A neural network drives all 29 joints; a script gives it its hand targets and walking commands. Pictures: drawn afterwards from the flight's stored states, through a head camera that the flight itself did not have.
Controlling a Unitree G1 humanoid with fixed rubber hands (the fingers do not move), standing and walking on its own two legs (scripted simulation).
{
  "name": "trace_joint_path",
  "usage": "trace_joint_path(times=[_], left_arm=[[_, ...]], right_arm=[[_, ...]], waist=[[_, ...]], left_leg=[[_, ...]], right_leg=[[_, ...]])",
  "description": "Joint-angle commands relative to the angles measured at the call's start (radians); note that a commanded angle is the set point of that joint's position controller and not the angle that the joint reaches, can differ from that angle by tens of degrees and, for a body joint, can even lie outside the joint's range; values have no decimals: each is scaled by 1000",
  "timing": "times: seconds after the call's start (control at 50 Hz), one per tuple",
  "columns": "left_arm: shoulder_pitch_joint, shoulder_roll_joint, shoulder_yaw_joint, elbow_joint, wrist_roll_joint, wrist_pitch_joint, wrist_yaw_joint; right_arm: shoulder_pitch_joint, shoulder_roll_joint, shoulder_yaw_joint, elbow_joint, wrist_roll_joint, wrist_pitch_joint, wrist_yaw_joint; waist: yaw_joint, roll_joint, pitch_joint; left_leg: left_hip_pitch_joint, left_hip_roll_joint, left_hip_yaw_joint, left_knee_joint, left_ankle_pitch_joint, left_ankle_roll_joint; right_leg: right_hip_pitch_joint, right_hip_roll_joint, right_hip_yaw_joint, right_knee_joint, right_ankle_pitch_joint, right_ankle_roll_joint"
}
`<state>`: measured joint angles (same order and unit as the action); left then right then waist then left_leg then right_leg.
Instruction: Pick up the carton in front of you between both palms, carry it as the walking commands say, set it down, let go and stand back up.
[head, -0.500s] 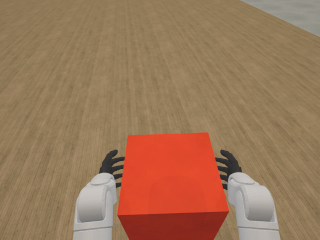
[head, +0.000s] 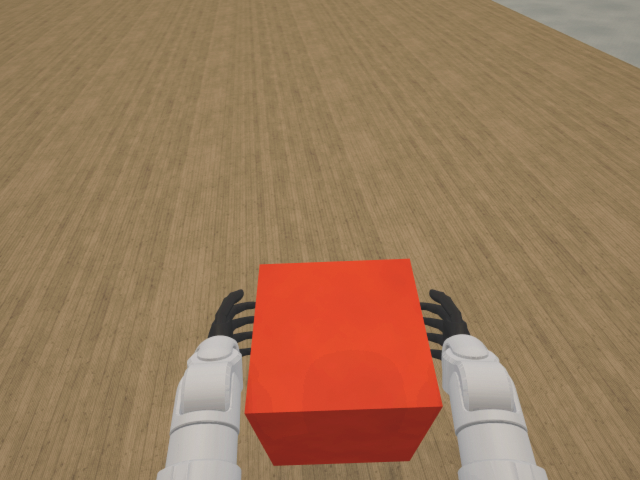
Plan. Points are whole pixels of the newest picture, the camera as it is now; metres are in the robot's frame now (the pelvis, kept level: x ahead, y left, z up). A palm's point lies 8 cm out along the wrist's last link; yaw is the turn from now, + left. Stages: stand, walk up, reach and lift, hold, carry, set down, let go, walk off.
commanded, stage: carry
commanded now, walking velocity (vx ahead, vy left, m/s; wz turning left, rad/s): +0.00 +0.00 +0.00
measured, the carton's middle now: (338, 367) +0.32 +0.00 -0.05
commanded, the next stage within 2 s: hold in 0.26 s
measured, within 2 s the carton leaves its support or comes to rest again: neither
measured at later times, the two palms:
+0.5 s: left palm (191, 381) +0.25 +0.18 +0.05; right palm (435, 358) +0.28 -0.12 +0.04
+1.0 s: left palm (221, 380) +0.25 +0.14 +0.06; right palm (465, 350) +0.29 -0.15 +0.05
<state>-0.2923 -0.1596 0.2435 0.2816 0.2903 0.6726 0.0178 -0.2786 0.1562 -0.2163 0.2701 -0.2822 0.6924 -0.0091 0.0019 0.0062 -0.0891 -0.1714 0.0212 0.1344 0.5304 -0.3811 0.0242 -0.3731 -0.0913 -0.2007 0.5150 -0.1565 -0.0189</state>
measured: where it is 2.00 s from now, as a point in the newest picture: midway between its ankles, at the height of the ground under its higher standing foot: outside the picture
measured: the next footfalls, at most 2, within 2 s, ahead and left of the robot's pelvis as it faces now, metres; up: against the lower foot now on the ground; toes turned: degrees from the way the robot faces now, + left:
none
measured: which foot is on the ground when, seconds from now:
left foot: down 0.00-1.00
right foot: down 0.00-1.00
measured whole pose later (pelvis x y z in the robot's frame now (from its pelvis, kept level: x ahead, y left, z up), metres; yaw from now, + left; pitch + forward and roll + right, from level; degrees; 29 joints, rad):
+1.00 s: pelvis -0.03 -0.05 +0.01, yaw +9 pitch -8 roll +0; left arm -0.33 -0.17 0.29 0.35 0.30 0.63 -0.02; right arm -0.29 0.16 -0.22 0.24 -0.30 0.72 -0.02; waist -0.01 0.06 0.06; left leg -0.02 0.02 -0.07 0.41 -0.27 0.01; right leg -0.14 0.01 -0.09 0.36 -0.09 -0.04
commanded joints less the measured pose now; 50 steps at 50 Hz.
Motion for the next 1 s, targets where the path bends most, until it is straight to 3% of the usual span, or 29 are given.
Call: trace_joint_path(times=[0.0,0.1,0.24,0.26,0.28,0.3,0.32,0.34,0.36,0.4,0.48,0.54,0.72,0.98], left_arm=[[-437,-919,-558,-54,-263,-29,-242],[-379,-892,-580,-101,-280,24,-235],[-403,-891,-592,-122,-290,24,-235],[-334,-919,-559,-91,-266,9,-237],[-327,-901,-551,-110,-261,-18,-223],[-301,-874,-544,-118,-244,-27,-218],[-289,-860,-525,-97,-231,-33,-210],[-288,-857,-507,-75,-219,-38,-206],[-292,-853,-508,-69,-218,-43,-205],[-328,-868,-522,-67,-226,-46,-209],[-421,-899,-566,-68,-269,-45,-241],[-447,-900,-551,-36,-265,-44,-256],[-469,-926,-486,34,-233,-64,-270],[-476,-930,-432,67,-212,-67,-290]], right_arm=[[-475,923,549,-89,261,-52,216],[-422,896,580,-140,284,3,210],[-448,895,592,-166,292,2,210],[-358,918,585,-187,295,4,207],[-354,866,581,-220,291,-16,197],[-343,859,578,-239,278,-19,194],[-367,857,593,-246,284,-20,195],[-394,857,607,-246,289,-24,202],[-395,867,617,-240,293,-27,205],[-404,867,611,-237,284,-32,209],[-384,886,566,-169,252,-34,197],[-394,895,536,-129,229,-30,196],[-478,940,555,-100,240,-25,232],[-500,947,533,-63,242,-21,249]], waist=[[-3,-2,-257],[-3,-2,-266],[-2,-2,-239],[4,119,-93],[13,115,-143],[3,65,-155],[16,35,-180],[29,42,-185],[30,13,-171],[17,36,-165],[-32,31,-124],[-43,42,-79],[0,21,-65],[4,-26,-106]], left_leg=[[-57,125,-97,-99,256,14],[-56,127,-96,-84,290,13],[-77,128,-103,-98,252,17],[-182,-53,-252,-202,517,16],[-181,-51,-277,-186,602,9],[-111,-52,-288,-178,646,2],[-22,-68,-277,-178,652,-3],[2,-75,-272,-200,554,-3],[5,-76,-268,-202,537,2],[24,-78,-263,-222,472,-3],[-56,-67,-263,-229,381,-11],[-154,-58,-262,-254,248,3],[-301,-57,-251,-289,70,44],[-212,-83,-242,-243,90,45]], right_leg=[[224,-90,115,-29,185,-3],[219,-94,113,-19,217,-4],[207,-93,115,-29,178,-3],[536,189,241,-41,351,-24],[603,167,285,-45,439,-31],[588,173,285,-61,453,-21],[567,172,285,-78,487,-3],[561,174,280,-83,417,9],[549,181,269,-86,386,16],[529,195,259,-98,298,21],[554,198,252,-113,217,0],[605,193,248,-106,169,-2],[719,168,260,-105,85,19],[689,110,319,-186,-14,35]])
